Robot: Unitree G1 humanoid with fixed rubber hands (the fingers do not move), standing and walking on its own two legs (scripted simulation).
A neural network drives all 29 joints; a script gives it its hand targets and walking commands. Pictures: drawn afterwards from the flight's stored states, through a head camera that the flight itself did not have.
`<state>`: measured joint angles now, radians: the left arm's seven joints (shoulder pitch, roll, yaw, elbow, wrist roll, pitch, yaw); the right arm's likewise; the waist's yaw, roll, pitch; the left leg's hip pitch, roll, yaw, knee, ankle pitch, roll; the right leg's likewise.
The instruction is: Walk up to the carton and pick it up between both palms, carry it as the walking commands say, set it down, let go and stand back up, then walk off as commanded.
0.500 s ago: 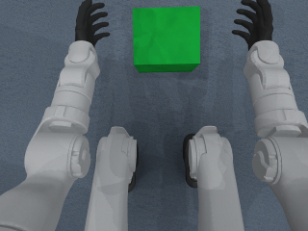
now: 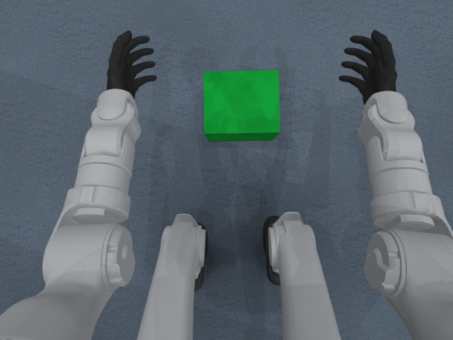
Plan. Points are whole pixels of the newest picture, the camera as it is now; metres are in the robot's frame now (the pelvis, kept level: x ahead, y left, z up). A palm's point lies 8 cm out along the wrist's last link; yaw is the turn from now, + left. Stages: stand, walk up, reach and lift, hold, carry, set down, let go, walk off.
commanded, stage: set down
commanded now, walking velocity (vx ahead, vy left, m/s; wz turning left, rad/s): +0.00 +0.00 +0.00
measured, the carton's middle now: (240, 109) +0.56 -0.02 -0.48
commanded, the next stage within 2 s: let go in 0.40 s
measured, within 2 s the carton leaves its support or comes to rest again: neither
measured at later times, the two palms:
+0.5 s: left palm (82, 60) +0.49 +0.17 +0.02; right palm (424, 61) +0.48 -0.21 +0.01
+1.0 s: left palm out of the picture +0.35 +0.21 +0.11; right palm out of the picture +0.34 -0.24 +0.11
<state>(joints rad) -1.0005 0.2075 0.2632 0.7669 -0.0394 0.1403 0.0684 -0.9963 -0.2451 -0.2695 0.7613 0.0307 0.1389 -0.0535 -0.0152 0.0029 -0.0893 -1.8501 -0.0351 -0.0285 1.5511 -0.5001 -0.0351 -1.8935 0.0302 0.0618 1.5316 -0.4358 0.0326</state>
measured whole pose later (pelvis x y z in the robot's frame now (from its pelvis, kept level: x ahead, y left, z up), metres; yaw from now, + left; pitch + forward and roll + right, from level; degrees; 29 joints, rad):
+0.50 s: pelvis +0.03 +0.00 +0.11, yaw +0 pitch +42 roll +1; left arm -0.90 0.16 0.33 0.81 0.08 0.08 0.01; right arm -0.90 -0.17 -0.33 0.80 -0.07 0.09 -0.01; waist -0.02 0.01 -0.09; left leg -1.43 -0.03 -0.05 1.04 -0.34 -0.03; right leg -1.47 0.01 0.05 1.03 -0.29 0.02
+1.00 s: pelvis +0.09 +0.00 +0.20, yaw -1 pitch +22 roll +0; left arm -0.11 0.17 0.13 0.53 0.04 0.02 -0.04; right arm -0.10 -0.19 -0.12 0.52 -0.03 0.01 0.04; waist -0.01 0.00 -0.06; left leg -0.75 0.00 -0.05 0.68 -0.32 -0.02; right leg -0.78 0.02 0.05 0.67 -0.27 0.01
